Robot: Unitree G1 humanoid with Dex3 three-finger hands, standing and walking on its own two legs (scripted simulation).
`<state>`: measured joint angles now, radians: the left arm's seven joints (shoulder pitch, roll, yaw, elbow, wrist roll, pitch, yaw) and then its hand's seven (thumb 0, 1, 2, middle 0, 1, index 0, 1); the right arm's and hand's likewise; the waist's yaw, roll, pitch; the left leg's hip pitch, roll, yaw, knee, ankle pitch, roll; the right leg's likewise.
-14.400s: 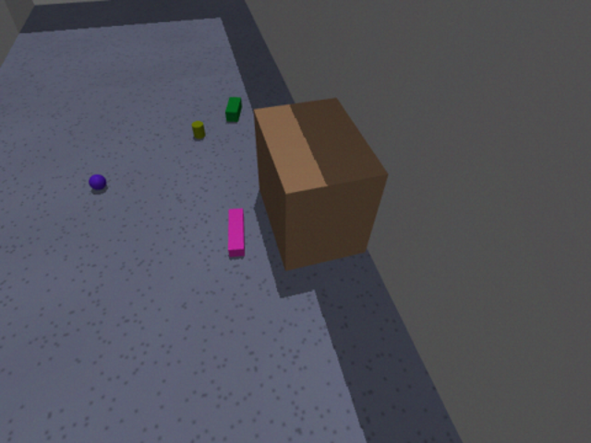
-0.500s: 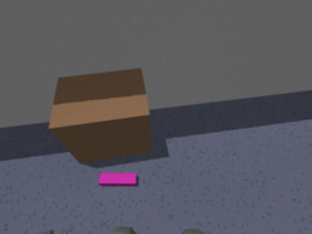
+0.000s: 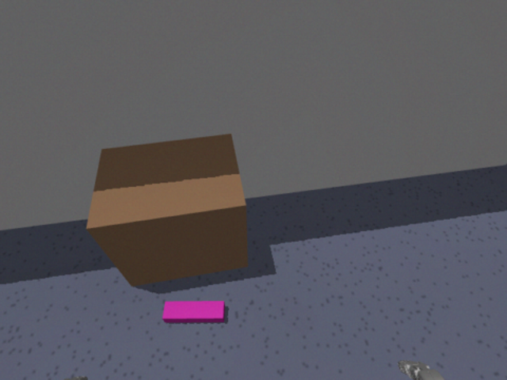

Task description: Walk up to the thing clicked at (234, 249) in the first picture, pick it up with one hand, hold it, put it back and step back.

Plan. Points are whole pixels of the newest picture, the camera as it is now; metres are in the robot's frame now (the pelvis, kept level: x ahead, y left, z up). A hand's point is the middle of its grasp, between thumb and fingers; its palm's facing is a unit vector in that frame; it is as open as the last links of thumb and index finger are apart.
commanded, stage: walk up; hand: left
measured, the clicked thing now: (194, 311) +0.45 +0.23 -0.75
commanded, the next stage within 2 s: none
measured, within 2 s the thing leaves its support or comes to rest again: neither
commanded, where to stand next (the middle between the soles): +0.11 +0.02 m, yaw +1 degrees
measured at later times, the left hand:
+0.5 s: hand out of the picture +0.11 +0.26 -0.15, palm faces +0.00 -0.94 -0.35, open 7.4 cm
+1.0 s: hand out of the picture +0.07 +0.36 -0.17, palm faces +0.04 -0.90 -0.43, open 7.4 cm
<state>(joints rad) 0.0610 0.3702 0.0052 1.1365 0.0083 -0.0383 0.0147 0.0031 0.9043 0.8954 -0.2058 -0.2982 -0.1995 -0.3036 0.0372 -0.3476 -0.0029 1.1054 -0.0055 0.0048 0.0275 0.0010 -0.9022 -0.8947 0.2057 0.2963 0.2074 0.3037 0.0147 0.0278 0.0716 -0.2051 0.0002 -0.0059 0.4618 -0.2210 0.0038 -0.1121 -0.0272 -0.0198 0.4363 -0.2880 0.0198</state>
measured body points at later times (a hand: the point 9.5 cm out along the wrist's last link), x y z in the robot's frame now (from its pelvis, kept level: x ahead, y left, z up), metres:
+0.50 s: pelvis +0.01 +0.01 +0.01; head +0.03 +0.01 +0.45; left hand +0.11 +0.31 -0.13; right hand +0.10 -0.29 -0.13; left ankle +0.02 +0.12 -0.74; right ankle -0.03 -0.13 -0.74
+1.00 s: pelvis +0.04 +0.06 -0.02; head +0.08 +0.07 +0.43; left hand +0.07 +0.41 -0.14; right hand +0.15 -0.27 -0.13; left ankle +0.12 +0.20 -0.74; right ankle -0.03 -0.13 -0.72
